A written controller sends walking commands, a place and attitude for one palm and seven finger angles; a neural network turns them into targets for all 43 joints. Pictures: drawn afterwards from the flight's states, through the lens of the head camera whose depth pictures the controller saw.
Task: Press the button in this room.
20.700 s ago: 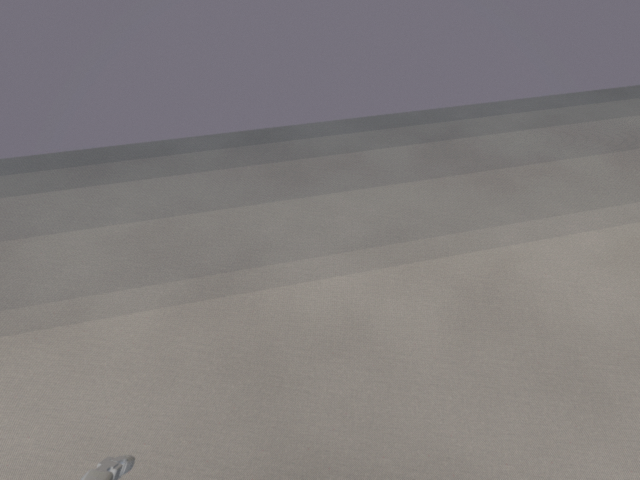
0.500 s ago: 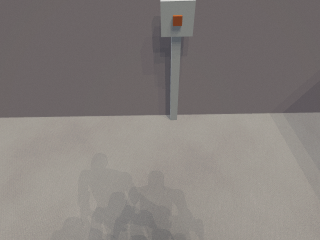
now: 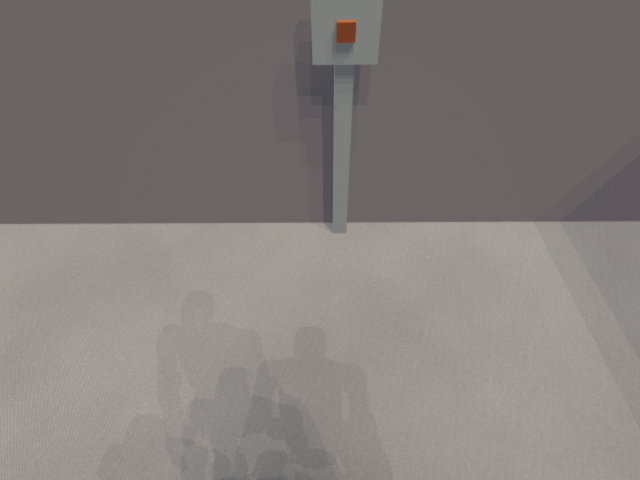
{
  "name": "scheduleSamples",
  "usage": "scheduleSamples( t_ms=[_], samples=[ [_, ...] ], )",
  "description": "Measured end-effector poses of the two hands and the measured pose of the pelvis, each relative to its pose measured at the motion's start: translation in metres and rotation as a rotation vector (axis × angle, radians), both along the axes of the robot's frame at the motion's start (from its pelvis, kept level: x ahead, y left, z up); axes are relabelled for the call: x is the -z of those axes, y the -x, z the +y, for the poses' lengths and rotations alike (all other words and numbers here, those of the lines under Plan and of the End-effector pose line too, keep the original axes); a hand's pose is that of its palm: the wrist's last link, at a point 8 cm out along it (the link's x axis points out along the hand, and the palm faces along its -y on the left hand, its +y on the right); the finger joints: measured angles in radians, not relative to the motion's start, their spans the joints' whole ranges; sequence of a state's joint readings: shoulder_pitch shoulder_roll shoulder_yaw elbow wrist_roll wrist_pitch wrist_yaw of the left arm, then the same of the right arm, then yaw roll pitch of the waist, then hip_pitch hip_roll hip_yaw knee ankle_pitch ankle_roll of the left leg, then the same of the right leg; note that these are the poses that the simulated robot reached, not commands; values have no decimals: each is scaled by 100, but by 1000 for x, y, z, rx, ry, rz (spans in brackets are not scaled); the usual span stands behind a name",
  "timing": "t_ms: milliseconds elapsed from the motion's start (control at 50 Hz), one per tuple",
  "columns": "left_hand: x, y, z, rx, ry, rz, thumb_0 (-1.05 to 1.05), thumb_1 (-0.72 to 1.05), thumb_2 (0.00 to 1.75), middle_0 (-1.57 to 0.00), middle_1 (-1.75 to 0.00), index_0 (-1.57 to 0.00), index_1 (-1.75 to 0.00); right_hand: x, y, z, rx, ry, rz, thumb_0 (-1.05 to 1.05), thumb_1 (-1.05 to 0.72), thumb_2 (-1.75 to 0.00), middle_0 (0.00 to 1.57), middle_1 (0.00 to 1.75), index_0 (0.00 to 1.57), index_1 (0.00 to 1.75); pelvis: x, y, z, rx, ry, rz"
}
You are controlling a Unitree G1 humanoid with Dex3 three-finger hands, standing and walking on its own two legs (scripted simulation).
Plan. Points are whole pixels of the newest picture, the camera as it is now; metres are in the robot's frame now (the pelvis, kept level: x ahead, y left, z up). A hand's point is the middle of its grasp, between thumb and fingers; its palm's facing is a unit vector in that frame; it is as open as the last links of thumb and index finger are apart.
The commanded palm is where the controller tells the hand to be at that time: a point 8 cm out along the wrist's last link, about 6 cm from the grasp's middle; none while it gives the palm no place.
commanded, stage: stand and wait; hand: left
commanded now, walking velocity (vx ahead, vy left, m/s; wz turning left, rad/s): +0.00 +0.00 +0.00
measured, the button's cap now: (346, 30) +1.19 -0.01 +0.08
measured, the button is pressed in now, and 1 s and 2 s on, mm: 0 0 0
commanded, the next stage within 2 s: look at it before walking up in 0.10 s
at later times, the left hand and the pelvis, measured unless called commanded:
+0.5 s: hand out of the picture -0.02 +0.17 -0.17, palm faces +0.04 -0.98 -0.17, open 7.4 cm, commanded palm none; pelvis +0.00 +0.01 +0.00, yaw +0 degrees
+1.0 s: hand out of the picture +0.01 +0.20 -0.18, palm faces +0.00 -0.98 -0.18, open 7.4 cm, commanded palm none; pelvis +0.01 +0.03 +0.00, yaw -3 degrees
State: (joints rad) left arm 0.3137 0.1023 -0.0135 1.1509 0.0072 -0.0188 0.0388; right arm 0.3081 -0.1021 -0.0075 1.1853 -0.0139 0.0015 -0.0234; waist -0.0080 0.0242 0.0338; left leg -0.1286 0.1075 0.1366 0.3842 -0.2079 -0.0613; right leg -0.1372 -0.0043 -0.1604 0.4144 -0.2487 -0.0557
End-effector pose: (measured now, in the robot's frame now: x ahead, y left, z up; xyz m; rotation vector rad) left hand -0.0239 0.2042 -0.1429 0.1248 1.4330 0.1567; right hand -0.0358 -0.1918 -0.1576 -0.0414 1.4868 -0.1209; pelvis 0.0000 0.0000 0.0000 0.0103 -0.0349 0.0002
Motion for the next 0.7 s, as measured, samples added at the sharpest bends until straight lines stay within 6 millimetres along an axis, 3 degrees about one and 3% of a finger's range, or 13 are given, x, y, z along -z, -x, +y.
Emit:
scheduleSamples(
  t_ms=[240,700],
  samples=[
    [4,10,-10,-21,34,13,0,90,89,-20,-30,-20,-30,-4,-17,-8,-14,38,-39,1,-91,-90,20,30,20,30,0,-1,2,-3,5,5],
    [2,-17,28,11,-8,-11,0,91,89,-20,-30,-20,-30,-5,-18,15,-2,27,-23,0,-90,-90,20,30,20,30,0,-10,20,4,4,15]
  ],
)
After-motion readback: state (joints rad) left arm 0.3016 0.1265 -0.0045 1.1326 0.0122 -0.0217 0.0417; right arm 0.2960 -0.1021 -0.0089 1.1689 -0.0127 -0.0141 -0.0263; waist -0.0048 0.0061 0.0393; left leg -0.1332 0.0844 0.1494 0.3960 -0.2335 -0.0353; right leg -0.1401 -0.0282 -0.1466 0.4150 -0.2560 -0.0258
